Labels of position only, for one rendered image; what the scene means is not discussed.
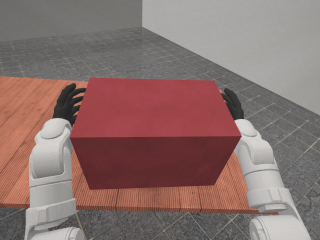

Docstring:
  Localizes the robot left hand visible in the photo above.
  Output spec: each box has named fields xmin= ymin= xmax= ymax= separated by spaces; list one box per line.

xmin=52 ymin=83 xmax=86 ymax=128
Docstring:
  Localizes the right robot forearm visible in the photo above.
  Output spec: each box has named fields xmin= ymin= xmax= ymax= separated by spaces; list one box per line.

xmin=234 ymin=119 xmax=311 ymax=240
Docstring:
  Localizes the table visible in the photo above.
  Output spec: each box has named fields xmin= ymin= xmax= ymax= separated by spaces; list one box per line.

xmin=0 ymin=76 xmax=278 ymax=215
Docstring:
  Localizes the robot right hand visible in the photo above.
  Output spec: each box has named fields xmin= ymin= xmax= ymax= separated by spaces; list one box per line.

xmin=221 ymin=88 xmax=244 ymax=121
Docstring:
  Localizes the robot right upper arm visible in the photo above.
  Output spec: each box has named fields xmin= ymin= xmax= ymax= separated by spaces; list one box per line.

xmin=249 ymin=214 xmax=309 ymax=240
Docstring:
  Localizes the left robot forearm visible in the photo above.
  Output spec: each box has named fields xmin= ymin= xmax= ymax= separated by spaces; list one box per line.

xmin=24 ymin=118 xmax=77 ymax=240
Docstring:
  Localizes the carton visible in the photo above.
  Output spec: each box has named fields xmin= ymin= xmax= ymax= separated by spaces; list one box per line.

xmin=69 ymin=77 xmax=242 ymax=190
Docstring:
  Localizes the robot left upper arm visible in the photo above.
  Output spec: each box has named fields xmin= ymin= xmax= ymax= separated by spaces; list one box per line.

xmin=31 ymin=226 xmax=85 ymax=240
